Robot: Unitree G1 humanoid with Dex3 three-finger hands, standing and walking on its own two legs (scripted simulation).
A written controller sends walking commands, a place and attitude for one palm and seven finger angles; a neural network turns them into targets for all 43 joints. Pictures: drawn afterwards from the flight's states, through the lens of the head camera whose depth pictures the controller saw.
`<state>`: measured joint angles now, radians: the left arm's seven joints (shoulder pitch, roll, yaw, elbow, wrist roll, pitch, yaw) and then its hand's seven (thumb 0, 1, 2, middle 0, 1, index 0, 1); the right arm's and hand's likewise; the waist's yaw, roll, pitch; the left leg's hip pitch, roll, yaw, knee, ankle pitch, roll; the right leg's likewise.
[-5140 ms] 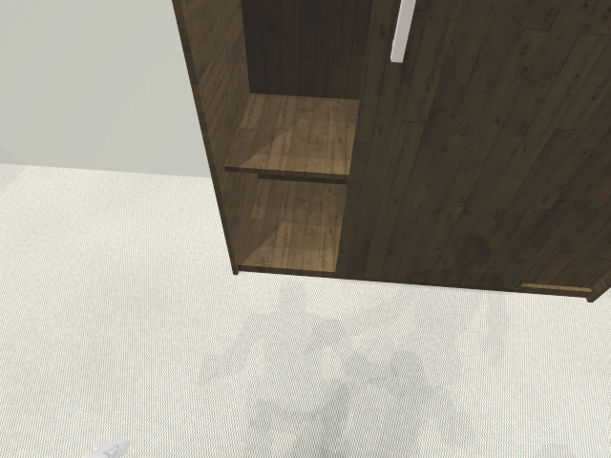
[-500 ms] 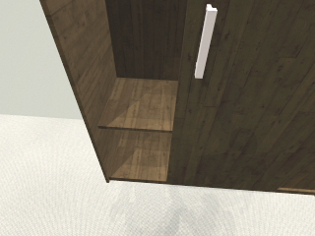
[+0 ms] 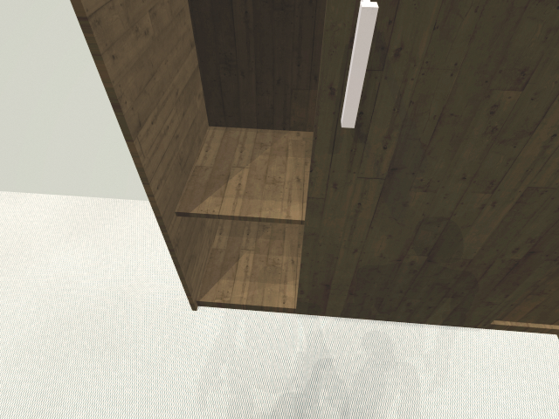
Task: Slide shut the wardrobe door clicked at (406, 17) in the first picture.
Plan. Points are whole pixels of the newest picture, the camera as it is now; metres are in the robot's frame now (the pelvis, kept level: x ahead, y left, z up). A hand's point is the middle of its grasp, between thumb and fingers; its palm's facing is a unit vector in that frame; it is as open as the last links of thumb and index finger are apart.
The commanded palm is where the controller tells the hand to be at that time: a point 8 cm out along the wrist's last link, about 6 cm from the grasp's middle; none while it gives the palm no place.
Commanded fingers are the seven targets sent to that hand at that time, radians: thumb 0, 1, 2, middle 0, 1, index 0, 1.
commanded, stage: look again from close up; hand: right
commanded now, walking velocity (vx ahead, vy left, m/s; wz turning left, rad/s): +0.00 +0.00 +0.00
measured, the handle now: (355, 65) +0.59 -0.08 +0.24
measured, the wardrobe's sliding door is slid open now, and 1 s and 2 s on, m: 0.38 0.38 0.38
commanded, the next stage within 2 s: shuffle to correct the standing spot in 1.36 s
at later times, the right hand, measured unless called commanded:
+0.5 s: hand out of the picture -0.03 -0.15 -0.18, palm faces +0.03 +0.99 -0.17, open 7.4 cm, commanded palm none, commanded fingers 0.00 -0.90 -0.90 0.20 0.30 0.20 0.30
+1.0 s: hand out of the picture -0.02 -0.15 -0.17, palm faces +0.01 +0.98 -0.18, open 7.4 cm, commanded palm none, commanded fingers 0.00 -0.90 -0.90 0.20 0.30 0.20 0.30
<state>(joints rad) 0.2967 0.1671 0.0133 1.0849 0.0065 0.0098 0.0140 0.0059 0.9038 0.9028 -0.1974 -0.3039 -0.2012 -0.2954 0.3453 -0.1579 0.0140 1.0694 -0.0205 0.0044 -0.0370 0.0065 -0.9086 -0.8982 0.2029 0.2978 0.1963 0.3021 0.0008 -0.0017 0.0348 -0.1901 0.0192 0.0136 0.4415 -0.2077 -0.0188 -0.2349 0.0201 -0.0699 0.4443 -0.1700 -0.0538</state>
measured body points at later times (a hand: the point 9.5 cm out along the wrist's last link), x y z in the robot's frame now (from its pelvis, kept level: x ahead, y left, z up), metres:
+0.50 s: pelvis -0.01 +0.00 +0.00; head -0.02 +0.00 +0.45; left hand -0.02 +0.22 -0.16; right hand -0.03 -0.21 -0.16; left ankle +0.02 +0.13 -0.74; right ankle +0.05 -0.08 -0.74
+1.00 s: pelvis +0.00 +0.01 +0.00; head +0.00 +0.01 +0.45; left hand -0.02 +0.23 -0.16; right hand -0.02 -0.21 -0.16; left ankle +0.02 +0.13 -0.74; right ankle +0.05 -0.08 -0.74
